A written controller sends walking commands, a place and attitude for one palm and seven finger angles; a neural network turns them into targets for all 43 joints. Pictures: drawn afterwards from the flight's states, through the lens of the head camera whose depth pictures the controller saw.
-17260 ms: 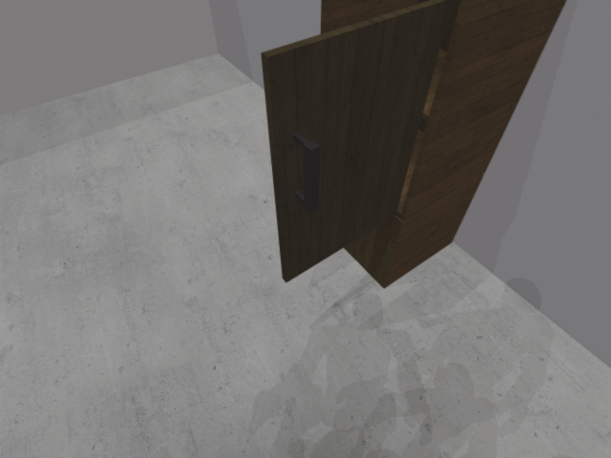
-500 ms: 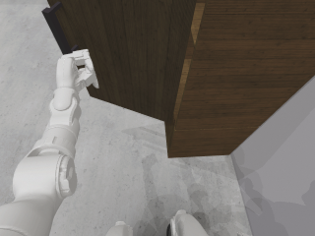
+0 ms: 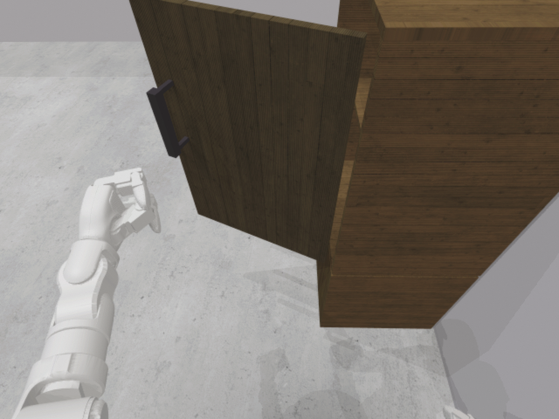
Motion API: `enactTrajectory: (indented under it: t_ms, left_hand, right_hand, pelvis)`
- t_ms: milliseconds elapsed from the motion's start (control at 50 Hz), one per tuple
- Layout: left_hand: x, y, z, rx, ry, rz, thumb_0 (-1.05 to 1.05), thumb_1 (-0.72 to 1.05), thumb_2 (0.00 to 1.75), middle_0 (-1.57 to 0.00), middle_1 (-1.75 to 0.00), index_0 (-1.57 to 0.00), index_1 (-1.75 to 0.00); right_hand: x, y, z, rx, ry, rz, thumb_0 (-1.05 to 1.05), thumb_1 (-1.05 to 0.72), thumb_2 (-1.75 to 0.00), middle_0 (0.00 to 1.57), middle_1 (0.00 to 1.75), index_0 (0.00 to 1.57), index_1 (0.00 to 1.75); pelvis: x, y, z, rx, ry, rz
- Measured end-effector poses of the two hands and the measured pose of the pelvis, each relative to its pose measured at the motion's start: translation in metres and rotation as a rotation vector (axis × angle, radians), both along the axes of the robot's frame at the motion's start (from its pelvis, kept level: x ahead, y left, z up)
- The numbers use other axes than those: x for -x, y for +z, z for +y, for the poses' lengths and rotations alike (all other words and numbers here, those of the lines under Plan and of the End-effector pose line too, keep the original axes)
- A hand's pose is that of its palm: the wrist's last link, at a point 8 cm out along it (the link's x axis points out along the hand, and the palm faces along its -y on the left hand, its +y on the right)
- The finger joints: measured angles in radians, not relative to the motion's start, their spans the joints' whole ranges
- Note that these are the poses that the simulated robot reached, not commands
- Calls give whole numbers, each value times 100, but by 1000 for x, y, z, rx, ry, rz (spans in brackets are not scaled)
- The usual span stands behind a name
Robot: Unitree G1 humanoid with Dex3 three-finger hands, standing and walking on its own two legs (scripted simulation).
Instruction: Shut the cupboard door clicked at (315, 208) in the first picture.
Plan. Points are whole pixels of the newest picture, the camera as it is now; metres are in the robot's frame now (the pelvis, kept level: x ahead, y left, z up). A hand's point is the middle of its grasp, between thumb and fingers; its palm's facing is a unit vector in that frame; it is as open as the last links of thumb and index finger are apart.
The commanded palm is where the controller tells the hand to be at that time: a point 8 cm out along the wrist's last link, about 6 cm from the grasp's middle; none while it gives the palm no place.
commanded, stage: draw the hand back to the body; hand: left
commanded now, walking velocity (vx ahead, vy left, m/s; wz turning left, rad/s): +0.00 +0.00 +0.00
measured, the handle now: (171, 120) +0.67 +0.23 +0.05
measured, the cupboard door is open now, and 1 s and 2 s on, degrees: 66 66 66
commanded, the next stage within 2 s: step back with the hand held close in 1.08 s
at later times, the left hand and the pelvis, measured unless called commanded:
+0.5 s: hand (42, 269) +0.26 +0.26 +0.16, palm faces +0.39 -0.86 -0.33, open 4.6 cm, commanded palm +0.21 +0.30 +0.18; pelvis +0.03 +0.01 +0.03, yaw +2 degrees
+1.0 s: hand out of the picture +0.20 +0.27 +0.18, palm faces +0.49 -0.78 -0.39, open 7.3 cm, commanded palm +0.15 +0.30 +0.20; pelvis +0.01 +0.00 +0.03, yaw +1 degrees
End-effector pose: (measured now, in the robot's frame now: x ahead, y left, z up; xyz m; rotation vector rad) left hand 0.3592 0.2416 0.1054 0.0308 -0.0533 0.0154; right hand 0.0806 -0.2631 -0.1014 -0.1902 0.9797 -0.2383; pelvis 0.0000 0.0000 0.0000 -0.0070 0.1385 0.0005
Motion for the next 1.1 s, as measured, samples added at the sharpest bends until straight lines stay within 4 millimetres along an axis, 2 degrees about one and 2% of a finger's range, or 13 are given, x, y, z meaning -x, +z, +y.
enactTrajectory:
  t_ms: [80,180,260,340,420,500,640,780,840,960,1100]
  left_hand:
    - [27,12,7,-105,58,11,1,90,90,-124,-143,-124,-142]
    - [61,24,18,-187,184,24,1,90,90,-113,-131,-114,-131]
    - [84,32,30,-210,266,30,1,89,90,-104,-121,-104,-120]
    - [104,42,42,-240,328,24,2,89,90,-93,-109,-93,-109]
    - [122,54,50,-274,367,8,2,89,90,-82,-97,-82,-97]
    - [139,65,56,-313,397,-3,1,89,90,-71,-86,-72,-85]
    - [172,85,65,-395,450,-28,1,89,90,-52,-65,-53,-64]
    - [204,102,72,-468,504,-62,1,89,90,-34,-45,-34,-44]
    - [209,100,72,-457,524,-61,1,89,90,-29,-39,-29,-38]
    - [207,91,65,-417,513,-59,1,89,90,-23,-33,-23,-32]
    - [207,97,56,-429,475,-92,1,89,90,-22,-31,-22,-30]
  right_hand:
    - [-48,17,10,1,40,-128,1,-91,-89,20,30,20,30]
    - [-100,40,32,-11,105,-246,1,-91,-89,20,30,20,30]
    - [-128,54,51,-28,171,-303,1,-91,-89,20,30,20,30]
    - [-143,60,67,-48,223,-330,1,-91,-89,20,30,20,30]
    - [-146,58,76,-70,251,-325,1,-91,-89,20,30,20,30]
    - [-140,51,79,-83,255,-294,1,-91,-89,21,30,20,30]
    - [-123,40,70,-81,227,-247,1,-91,-89,21,30,20,30]
    - [-113,37,58,-63,204,-252,1,-91,-89,20,30,20,30]
    - [-111,37,54,-53,205,-255,1,-91,-89,20,30,20,30]
    - [-109,42,50,-40,204,-280,1,-91,-89,20,30,20,30]
    - [-108,48,47,-43,193,-317,1,-91,-89,20,30,20,30]
  pelvis:
    - [-4,7,2,-5,4,-46]
    - [-11,16,5,-7,14,-104]
    - [-16,22,6,-7,23,-141]
    - [-21,25,7,-6,29,-165]
    - [-26,27,8,-5,30,-180]
    - [-29,28,9,-4,30,-186]
    - [-31,28,10,-3,26,-192]
    - [-26,27,8,-5,24,-203]
    - [-21,27,6,-7,27,-207]
    - [-15,27,2,-10,24,-214]
    - [-13,27,-2,-8,18,-222]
